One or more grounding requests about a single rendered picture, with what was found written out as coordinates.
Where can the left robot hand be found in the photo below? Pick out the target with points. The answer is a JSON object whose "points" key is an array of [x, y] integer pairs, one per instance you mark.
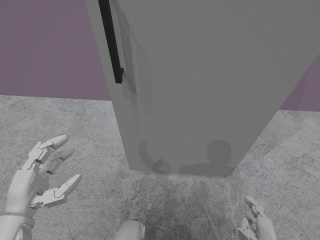
{"points": [[22, 195]]}

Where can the robot left shin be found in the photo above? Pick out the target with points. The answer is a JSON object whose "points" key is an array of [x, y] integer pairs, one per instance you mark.
{"points": [[134, 219]]}

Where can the left robot forearm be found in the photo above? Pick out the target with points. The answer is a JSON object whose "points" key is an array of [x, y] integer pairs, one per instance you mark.
{"points": [[16, 227]]}

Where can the fridge door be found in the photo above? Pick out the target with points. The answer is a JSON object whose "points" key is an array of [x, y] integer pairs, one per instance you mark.
{"points": [[203, 78]]}

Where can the right robot hand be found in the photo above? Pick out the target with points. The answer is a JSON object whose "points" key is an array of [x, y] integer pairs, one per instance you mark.
{"points": [[262, 226]]}

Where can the left robot thigh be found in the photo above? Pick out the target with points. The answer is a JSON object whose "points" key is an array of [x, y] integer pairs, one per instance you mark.
{"points": [[131, 230]]}

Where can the handle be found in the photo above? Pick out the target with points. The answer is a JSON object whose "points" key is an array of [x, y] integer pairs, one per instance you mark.
{"points": [[106, 15]]}

